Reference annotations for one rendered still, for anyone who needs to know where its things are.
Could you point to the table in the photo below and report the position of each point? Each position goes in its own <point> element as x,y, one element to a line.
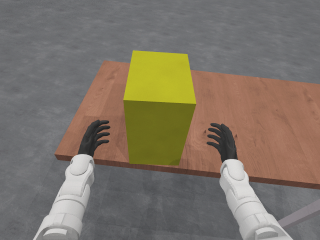
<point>275,125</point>

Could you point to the robot left hand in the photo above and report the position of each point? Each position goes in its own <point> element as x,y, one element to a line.
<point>89,141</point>

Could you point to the robot right hand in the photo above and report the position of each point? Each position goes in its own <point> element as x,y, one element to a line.
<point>226,146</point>

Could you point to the left robot forearm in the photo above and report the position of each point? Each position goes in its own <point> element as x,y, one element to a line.
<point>64,221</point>

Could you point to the right robot forearm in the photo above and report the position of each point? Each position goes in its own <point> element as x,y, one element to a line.
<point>255,223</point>

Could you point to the carton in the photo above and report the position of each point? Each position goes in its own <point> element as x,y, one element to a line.
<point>159,103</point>

